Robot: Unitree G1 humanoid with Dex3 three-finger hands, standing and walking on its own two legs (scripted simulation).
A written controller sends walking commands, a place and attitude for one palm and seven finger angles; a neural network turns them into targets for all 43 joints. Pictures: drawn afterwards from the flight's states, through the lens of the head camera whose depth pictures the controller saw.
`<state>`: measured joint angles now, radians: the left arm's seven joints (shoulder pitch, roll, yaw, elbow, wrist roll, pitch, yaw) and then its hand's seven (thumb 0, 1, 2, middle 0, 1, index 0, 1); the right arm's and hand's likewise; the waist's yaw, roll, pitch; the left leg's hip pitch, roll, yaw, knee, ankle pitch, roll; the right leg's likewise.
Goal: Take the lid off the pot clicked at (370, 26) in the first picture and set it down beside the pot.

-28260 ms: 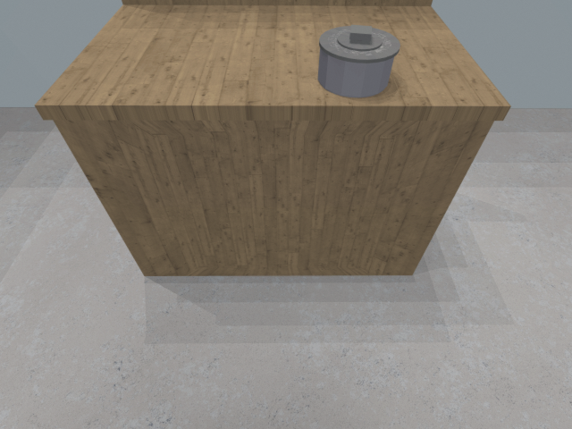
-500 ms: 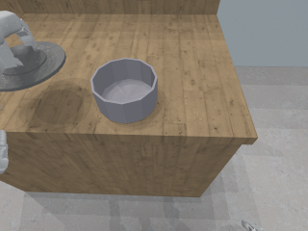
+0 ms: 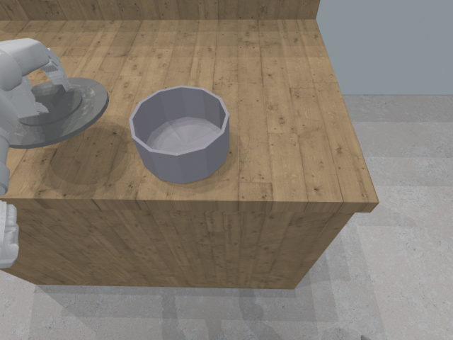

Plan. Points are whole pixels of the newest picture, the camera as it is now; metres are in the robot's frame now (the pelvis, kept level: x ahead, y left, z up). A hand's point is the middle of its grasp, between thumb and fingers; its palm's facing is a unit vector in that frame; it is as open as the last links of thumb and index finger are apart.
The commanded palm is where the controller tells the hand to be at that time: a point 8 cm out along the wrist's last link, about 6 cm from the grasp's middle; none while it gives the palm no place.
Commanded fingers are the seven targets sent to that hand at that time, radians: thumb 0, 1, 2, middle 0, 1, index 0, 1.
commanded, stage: lower the lid onto the table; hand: left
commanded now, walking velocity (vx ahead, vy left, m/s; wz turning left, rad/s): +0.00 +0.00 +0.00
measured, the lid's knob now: (44, 96) +0.48 +0.30 +0.17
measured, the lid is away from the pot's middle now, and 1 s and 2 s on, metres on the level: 0.22 0.23 0.24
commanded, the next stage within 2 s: open the fingers wide in 1.70 s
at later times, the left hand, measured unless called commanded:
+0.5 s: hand (38, 116) +0.45 +0.31 +0.16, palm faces -0.40 -0.12 -0.91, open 8.5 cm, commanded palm +0.45 +0.31 +0.24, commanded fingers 0.00 0.48 1.20 -0.83 -0.87 -0.82 -0.87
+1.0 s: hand (47, 128) +0.45 +0.31 +0.13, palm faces -0.45 -0.12 -0.89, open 8.5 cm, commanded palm +0.46 +0.32 +0.20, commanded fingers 0.00 0.48 1.20 -0.83 -0.87 -0.82 -0.87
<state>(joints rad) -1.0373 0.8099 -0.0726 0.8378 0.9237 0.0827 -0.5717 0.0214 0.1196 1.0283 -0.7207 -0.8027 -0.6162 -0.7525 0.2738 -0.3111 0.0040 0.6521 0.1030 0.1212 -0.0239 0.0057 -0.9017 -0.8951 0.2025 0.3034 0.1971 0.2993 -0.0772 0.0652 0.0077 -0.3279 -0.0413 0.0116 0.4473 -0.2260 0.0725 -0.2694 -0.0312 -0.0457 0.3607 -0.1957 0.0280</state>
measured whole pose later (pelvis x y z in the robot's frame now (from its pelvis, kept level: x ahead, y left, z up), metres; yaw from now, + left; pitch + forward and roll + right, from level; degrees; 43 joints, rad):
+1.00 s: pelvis +0.01 +0.00 +0.00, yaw -1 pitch +8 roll -2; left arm -0.96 0.82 -0.03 0.98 0.92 -0.06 -0.51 0.02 0.13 1.03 -0.72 -0.80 -0.61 -0.75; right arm 0.30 -0.31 0.00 0.67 0.09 0.13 -0.03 0.00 -0.90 -0.89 0.20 0.30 0.20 0.30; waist -0.10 0.05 -0.01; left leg -0.39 -0.03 0.02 0.50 -0.26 0.08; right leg -0.33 -0.03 -0.04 0.40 -0.22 0.03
